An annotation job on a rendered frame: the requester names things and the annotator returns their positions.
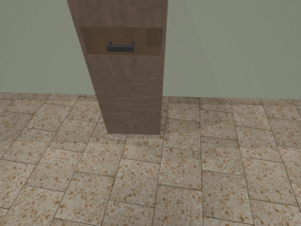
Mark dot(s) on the cabinet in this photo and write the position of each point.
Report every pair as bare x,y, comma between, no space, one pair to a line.
128,88

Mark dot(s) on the drawer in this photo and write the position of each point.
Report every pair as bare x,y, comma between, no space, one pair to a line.
147,39

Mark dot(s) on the handle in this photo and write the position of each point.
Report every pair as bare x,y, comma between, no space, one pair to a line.
120,47

